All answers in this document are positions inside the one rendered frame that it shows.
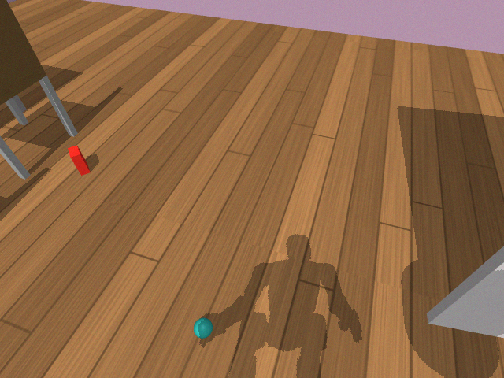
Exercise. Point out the chair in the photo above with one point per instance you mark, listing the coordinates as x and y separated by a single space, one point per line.
19 69

